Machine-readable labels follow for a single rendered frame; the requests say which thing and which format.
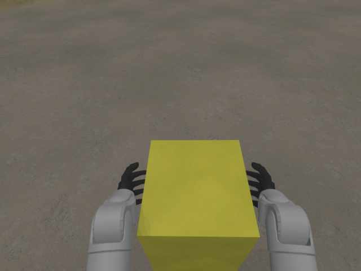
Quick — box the right robot forearm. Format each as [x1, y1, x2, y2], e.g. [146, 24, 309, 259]
[258, 189, 318, 271]

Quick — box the carton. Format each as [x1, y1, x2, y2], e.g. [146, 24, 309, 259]
[137, 140, 260, 271]

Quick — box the robot left hand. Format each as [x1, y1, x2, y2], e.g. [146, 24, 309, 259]
[118, 162, 146, 205]

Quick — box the robot right hand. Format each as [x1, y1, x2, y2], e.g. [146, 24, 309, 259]
[246, 162, 275, 207]

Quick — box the left robot forearm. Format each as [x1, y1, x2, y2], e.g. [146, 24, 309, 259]
[86, 189, 137, 271]

